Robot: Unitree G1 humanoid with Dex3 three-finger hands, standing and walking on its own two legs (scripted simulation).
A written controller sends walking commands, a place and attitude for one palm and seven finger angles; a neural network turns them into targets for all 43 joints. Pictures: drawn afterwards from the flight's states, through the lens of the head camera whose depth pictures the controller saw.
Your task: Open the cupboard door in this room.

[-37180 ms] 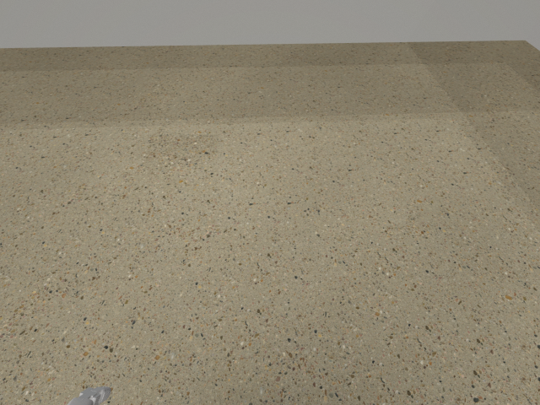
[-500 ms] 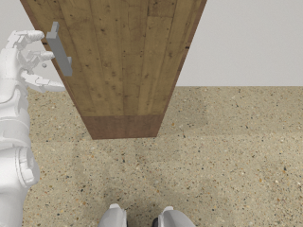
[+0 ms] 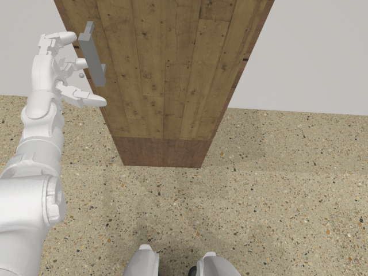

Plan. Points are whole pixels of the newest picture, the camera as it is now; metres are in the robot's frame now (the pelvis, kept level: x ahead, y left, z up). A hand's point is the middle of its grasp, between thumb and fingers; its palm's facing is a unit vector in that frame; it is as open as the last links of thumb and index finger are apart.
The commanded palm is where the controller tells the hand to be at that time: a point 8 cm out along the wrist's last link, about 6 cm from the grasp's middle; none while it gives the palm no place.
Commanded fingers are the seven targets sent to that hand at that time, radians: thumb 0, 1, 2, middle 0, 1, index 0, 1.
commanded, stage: slide the fingers in behind the handle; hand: left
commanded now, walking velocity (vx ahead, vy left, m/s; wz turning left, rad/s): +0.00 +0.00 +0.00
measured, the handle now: (95, 56) +0.56 +0.19 +0.09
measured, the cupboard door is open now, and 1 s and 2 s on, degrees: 0 0 0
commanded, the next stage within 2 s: move the hooked fingers beside the handle in 0.54 s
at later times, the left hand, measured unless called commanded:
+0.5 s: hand (85, 78) +0.50 +0.20 +0.09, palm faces +0.08 -1.00 -0.01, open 15.6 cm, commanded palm +0.49 +0.19 +0.09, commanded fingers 0.00 -0.50 0.30 -0.30 -1.20 -0.30 -1.20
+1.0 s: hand (93, 75) +0.51 +0.19 +0.08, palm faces +0.00 -1.00 -0.02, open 14.1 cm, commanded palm +0.49 +0.22 +0.09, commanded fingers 0.00 -0.50 0.30 -0.30 -1.20 -0.30 -1.20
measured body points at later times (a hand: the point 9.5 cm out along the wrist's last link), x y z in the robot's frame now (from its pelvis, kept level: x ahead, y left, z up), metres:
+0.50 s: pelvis +0.00 +0.00 +0.00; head +0.11 +0.03 +0.43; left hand +0.49 +0.26 +0.09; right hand +0.01 -0.26 -0.12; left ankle +0.02 +0.09 -0.68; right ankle -0.02 -0.10 -0.68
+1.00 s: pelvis -0.01 +0.00 +0.00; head +0.12 +0.02 +0.43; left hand +0.50 +0.24 +0.09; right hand -0.02 -0.26 -0.11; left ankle +0.02 +0.09 -0.68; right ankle -0.02 -0.10 -0.68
